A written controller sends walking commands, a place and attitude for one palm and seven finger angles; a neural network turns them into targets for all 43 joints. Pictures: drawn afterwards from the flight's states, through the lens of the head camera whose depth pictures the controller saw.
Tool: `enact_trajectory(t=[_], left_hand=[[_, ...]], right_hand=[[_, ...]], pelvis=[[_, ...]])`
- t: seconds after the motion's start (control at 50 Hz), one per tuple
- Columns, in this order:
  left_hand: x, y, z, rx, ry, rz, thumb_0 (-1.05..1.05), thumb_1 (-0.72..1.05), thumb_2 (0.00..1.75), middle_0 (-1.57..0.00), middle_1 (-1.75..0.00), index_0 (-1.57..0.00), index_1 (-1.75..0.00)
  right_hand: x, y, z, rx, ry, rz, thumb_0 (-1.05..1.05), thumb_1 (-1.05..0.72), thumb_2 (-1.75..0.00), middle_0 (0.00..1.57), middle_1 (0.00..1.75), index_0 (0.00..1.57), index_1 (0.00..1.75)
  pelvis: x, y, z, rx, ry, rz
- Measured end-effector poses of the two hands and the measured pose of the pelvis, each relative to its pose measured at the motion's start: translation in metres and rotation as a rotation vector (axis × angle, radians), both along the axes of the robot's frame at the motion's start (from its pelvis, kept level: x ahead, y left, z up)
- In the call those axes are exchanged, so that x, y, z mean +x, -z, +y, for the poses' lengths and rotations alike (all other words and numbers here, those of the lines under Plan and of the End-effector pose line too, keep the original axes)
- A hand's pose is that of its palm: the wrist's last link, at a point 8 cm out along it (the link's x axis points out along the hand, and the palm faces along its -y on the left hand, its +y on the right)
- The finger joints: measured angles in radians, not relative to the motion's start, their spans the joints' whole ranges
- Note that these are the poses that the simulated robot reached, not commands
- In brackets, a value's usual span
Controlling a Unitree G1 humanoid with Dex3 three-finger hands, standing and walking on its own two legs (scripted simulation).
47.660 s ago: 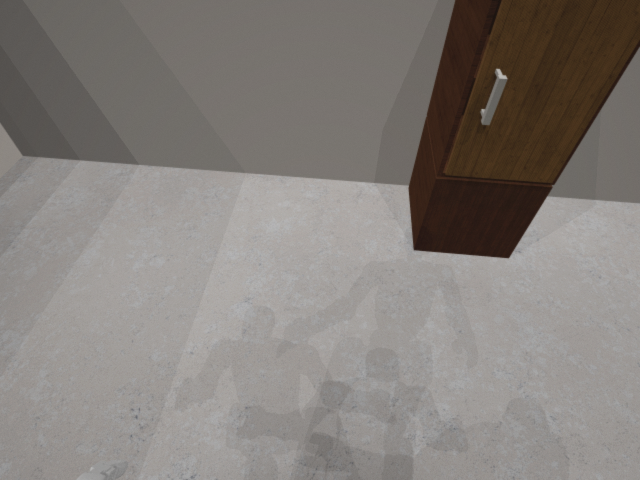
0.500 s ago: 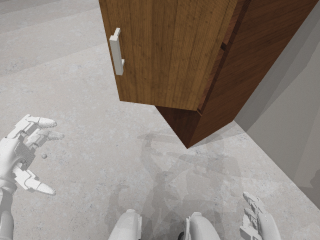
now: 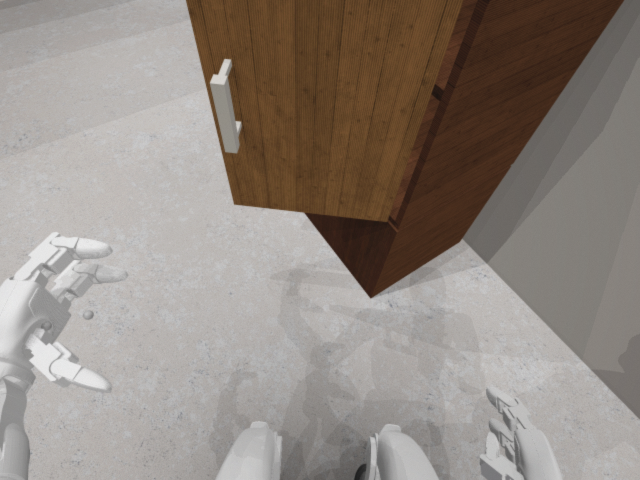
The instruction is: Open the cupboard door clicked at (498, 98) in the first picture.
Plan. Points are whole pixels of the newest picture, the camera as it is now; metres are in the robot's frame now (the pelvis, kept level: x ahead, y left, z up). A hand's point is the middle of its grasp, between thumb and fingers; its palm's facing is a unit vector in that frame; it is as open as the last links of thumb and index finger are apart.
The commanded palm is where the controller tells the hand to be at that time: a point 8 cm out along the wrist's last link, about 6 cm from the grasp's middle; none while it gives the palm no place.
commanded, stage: move the hooked fingers beside the handle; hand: left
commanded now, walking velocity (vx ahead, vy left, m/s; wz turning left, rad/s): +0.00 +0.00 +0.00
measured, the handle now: (229, 108) +0.63 +0.18 +0.04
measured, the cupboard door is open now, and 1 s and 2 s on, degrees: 50 50 50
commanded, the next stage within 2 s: none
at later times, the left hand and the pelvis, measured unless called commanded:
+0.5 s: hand (125, 252) +0.36 +0.26 +0.05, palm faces -0.08 -1.00 -0.02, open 14.0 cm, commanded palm +0.35 +0.31 +0.05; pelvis +0.00 +0.00 +0.00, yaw +0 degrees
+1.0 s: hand (149, 194) +0.45 +0.26 +0.04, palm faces -0.08 -1.00 +0.00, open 14.0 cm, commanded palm +0.44 +0.30 +0.04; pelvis +0.00 +0.00 -0.01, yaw -2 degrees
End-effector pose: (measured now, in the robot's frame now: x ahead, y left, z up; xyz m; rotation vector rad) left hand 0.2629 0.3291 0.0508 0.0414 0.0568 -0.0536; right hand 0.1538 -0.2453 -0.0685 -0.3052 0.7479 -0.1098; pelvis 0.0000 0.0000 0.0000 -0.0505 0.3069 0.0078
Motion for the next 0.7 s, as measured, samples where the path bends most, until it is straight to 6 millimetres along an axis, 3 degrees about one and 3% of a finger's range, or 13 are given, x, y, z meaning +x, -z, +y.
enact_trajectory(t=[0.16,0.32,0.44,0.7], left_hand=[[0.002,0.002,0.001,0.000,0.002,0.001,-0.02,-0.50,0.30,-0.30,-1.20,-0.30,-1.20],[0.038,0.006,-0.004,-0.018,0.022,-0.015,-0.02,-0.51,0.30,-0.30,-1.20,-0.30,-1.20],[0.069,0.002,-0.014,-0.017,0.042,-0.014,-0.02,-0.50,0.30,-0.30,-1.20,-0.30,-1.20],[0.116,0.004,-0.013,-0.021,0.017,-0.014,-0.02,-0.50,0.30,-0.30,-1.20,-0.30,-1.20]], right_hand=[[0.006,0.000,0.004,-0.005,-0.016,-0.010,0.02,-0.90,-0.89,0.20,0.30,0.20,0.30],[0.000,0.008,0.001,-0.030,-0.009,0.029,0.02,-0.90,-0.89,0.20,0.30,0.20,0.30],[-0.015,0.010,-0.003,-0.022,0.031,0.076,0.02,-0.90,-0.89,0.20,0.30,0.20,0.30],[-0.062,0.023,-0.017,-0.038,0.108,0.260,0.01,-0.90,-0.89,0.20,0.30,0.20,0.30]], pelvis=[[0.000,0.001,0.002,-0.003,-0.004,0.001],[-0.003,0.005,0.002,-0.006,-0.010,0.016],[-0.002,0.003,0.003,0.000,0.002,0.030],[0.001,0.004,0.002,0.004,0.017,0.062]])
